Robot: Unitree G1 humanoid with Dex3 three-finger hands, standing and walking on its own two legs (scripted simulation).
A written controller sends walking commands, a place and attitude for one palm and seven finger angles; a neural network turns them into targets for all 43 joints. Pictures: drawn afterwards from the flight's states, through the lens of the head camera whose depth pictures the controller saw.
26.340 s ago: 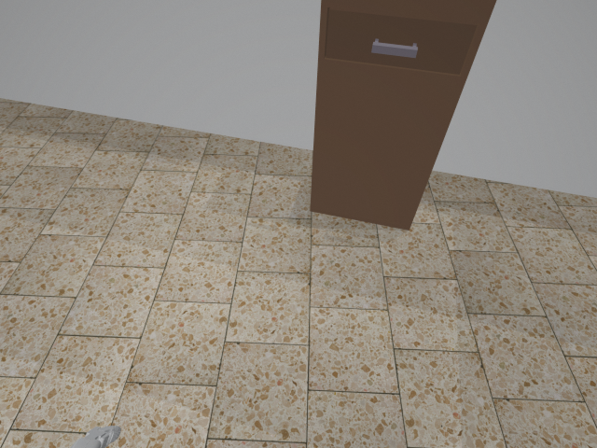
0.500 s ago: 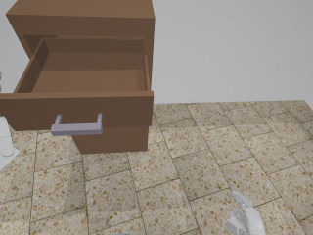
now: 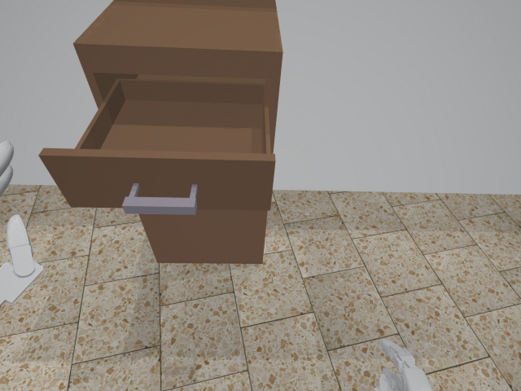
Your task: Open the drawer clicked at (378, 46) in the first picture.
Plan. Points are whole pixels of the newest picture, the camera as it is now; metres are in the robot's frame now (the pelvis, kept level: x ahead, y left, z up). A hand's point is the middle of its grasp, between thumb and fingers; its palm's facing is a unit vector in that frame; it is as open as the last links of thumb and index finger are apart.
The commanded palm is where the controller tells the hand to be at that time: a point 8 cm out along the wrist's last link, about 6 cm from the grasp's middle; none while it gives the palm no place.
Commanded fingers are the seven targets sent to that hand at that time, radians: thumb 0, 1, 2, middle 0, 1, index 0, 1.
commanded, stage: stop stepping back and stand still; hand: left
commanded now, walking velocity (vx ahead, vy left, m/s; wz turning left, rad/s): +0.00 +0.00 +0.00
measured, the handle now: (163, 197) +0.44 +0.20 +0.03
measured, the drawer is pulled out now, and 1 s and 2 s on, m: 0.29 0.29 0.29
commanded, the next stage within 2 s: let the arm hang, fingers relaxed in 0.02 s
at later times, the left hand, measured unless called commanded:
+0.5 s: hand out of the picture +0.02 +0.18 -0.17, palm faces +0.06 -0.98 -0.19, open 6.8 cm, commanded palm none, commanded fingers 0.00 0.90 0.90 -0.20 -0.30 -0.20 -0.30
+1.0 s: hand out of the picture +0.00 +0.16 -0.17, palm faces +0.02 -0.98 -0.19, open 7.3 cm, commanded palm none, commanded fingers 0.00 0.90 0.90 -0.20 -0.30 -0.20 -0.30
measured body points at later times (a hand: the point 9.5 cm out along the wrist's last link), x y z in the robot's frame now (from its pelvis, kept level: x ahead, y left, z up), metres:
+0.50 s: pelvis -0.01 +0.00 +0.00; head +0.03 +0.02 +0.45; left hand +0.02 +0.24 -0.16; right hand +0.01 -0.24 -0.14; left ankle +0.01 +0.12 -0.73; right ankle +0.03 -0.12 -0.73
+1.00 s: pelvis +0.00 +0.00 +0.01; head +0.01 -0.01 +0.46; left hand +0.00 +0.21 -0.15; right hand -0.02 -0.20 -0.16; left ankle +0.01 +0.12 -0.73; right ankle +0.03 -0.12 -0.73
